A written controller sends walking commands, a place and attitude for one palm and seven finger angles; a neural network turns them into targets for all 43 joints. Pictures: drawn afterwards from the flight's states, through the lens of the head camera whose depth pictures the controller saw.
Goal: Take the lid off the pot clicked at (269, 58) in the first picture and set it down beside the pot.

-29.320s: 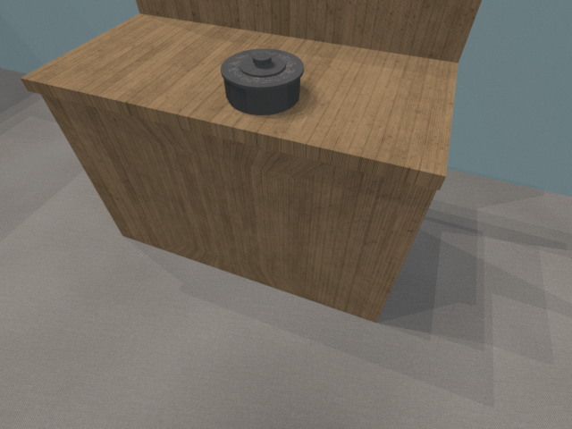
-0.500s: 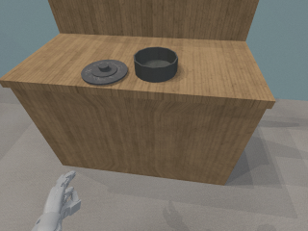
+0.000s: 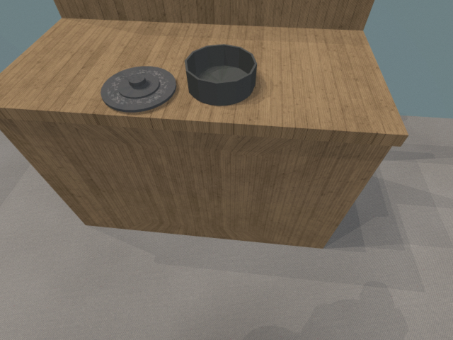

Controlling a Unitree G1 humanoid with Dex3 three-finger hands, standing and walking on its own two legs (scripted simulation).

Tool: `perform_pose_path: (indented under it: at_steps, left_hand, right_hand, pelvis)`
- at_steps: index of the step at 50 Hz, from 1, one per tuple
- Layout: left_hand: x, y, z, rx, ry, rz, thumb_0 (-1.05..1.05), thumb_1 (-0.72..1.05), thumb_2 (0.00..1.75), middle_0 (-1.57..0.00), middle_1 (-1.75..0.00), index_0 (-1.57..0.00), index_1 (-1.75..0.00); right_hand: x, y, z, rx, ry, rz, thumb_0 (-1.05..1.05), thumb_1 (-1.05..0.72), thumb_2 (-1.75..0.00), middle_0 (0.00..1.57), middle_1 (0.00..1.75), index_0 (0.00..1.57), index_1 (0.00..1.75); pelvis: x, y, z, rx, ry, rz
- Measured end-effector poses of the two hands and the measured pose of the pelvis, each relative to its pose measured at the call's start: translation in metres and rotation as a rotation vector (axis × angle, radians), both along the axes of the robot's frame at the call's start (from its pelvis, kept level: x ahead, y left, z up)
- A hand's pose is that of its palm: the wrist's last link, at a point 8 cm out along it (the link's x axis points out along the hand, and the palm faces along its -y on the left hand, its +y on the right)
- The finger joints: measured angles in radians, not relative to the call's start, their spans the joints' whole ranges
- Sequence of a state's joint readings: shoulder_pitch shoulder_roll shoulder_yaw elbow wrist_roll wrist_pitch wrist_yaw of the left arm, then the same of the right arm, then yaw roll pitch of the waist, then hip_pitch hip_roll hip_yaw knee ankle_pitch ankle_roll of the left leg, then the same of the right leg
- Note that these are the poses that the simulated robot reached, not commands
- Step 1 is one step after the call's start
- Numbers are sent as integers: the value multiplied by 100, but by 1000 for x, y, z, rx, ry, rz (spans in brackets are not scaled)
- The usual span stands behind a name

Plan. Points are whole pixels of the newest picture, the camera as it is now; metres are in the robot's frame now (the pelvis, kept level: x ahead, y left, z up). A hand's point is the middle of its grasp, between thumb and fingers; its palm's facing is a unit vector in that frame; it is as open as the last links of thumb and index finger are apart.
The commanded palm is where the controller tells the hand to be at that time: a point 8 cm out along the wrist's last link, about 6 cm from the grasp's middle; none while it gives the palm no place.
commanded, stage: let the arm hang, fingers relaxed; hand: left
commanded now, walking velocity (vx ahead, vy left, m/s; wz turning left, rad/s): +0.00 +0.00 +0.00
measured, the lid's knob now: (137, 80) +0.73 +0.28 +0.04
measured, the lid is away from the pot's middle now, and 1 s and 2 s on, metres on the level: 0.23 0.23 0.23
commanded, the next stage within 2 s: look to check the result in 0.98 s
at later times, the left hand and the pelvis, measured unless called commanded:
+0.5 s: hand out of the picture +0.01 +0.17 -0.17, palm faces +0.02 -0.98 -0.22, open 7.3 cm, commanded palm none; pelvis +0.00 +0.00 +0.00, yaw -1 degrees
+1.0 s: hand out of the picture -0.02 +0.15 -0.17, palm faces +0.02 -0.98 -0.18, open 7.4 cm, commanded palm none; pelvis -0.01 -0.01 +0.00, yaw -1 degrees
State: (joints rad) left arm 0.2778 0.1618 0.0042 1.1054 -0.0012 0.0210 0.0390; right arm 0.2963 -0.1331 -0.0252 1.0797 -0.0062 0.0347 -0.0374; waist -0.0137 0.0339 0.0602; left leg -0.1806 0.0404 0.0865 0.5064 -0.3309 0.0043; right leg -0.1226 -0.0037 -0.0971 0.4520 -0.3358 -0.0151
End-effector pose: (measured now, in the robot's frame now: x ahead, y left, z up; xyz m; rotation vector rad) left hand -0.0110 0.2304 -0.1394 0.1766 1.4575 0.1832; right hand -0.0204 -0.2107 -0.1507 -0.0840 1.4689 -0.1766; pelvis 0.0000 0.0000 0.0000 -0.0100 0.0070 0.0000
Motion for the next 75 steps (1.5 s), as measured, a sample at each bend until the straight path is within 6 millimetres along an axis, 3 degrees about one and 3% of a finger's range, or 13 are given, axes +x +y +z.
perform_pose_path:
  at_steps: [7, 15, 42, 75]
  left_hand:
    - [26, -7, -2, -5, -67, -19, 1, 94, 90, -20, -30, -20, -30]
    - [36, -6, 0, -3, -101, -23, 1, 94, 90, -20, -30, -20, -30]
    - [-12, -30, -3, -52, -5, 6, 1, 92, 90, -20, -30, -20, -30]
    - [-10, -30, 0, -33, -17, 0, 1, 92, 90, -20, -30, -19, -30]
  right_hand:
    - [-6, 5, -1, 11, -2, -27, 1, -92, -90, 20, 30, 20, 30]
    - [-10, 3, 1, 6, -7, -38, 1, -91, -90, 20, 30, 20, 30]
    - [-19, -1, 4, 2, -4, -38, 1, -91, -90, 19, 30, 20, 30]
    - [-33, 0, 2, 18, 20, -52, 1, -91, -90, 19, 30, 20, 30]
  pelvis:
    - [1, -1, 1, 5, -10, -9]
    - [0, -3, 2, 6, -15, -12]
    - [-8, -8, 4, 5, -20, -18]
    - [-11, -12, 4, 8, -16, -22]
